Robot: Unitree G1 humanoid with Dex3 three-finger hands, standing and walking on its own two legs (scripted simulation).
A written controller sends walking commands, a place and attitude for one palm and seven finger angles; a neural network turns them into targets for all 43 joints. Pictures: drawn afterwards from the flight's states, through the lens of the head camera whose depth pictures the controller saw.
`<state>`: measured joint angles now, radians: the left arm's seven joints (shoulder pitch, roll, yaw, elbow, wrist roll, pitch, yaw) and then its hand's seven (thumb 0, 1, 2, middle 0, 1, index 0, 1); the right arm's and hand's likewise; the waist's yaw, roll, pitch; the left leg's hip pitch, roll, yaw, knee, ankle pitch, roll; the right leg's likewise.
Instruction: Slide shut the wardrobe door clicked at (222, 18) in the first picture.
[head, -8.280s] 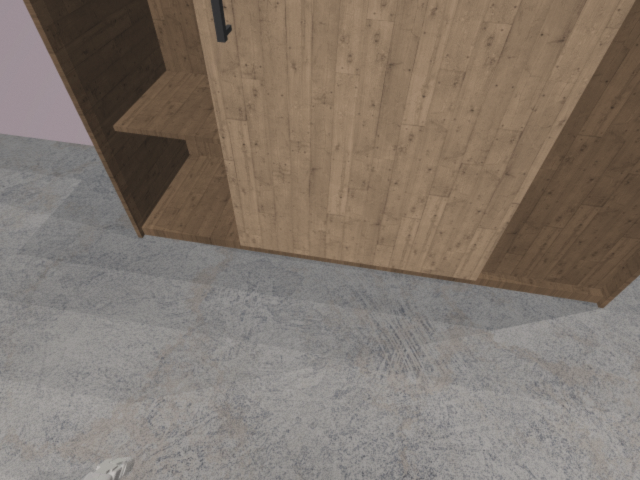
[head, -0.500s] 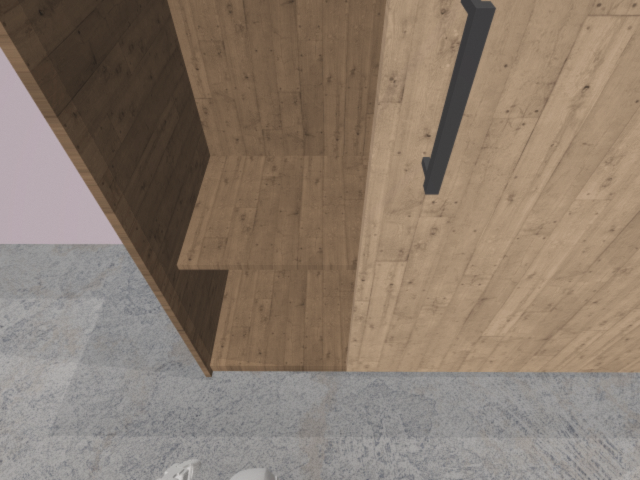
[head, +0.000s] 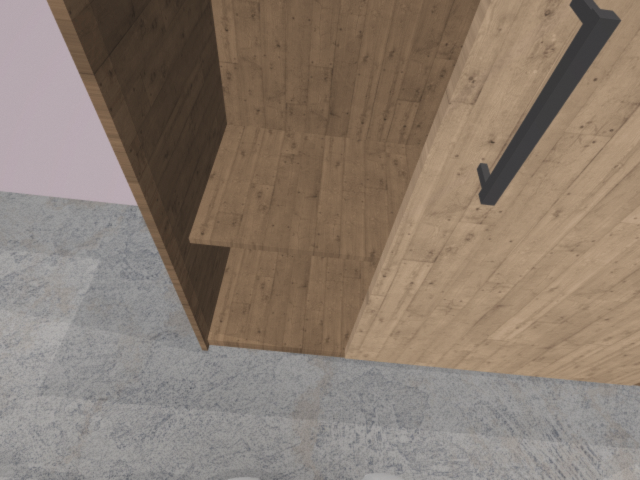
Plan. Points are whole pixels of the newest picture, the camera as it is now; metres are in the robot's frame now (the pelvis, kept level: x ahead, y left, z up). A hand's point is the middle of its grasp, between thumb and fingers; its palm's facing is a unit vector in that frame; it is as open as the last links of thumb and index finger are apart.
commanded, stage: come to a stop and stand still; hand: right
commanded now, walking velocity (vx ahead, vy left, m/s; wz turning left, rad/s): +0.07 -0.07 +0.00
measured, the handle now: (528, 116) +0.48 -0.19 +0.22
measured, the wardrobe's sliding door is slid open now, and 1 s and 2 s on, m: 0.43 0.43 0.43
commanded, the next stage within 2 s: look again from close up in 1.10 s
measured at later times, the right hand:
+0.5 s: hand out of the picture -0.05 -0.21 -0.17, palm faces +0.05 +0.98 -0.19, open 7.4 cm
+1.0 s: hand out of the picture +0.00 -0.19 -0.17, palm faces +0.05 +0.98 -0.19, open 7.3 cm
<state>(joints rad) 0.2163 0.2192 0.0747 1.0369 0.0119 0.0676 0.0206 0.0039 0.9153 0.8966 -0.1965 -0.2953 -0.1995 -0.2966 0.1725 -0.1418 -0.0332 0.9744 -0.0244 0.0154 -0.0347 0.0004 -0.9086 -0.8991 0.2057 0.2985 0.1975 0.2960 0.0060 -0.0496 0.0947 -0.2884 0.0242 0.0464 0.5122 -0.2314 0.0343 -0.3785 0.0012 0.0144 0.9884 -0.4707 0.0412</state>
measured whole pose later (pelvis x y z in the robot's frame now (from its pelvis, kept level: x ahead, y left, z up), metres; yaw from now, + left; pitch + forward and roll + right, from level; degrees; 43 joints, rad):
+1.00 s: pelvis +0.01 -0.02 +0.00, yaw +0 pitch -1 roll +0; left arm 0.33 0.11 0.00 1.15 0.01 -0.02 0.05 0.00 0.91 0.90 -0.20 -0.30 -0.20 -0.30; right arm 0.28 -0.13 -0.01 1.17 -0.01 -0.02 -0.04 0.02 -0.93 -0.90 0.20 0.30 0.20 0.30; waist 0.00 -0.01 0.01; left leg -0.20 0.02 0.04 0.43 -0.21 -0.01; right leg -0.06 -0.02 -0.01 0.39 -0.32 0.01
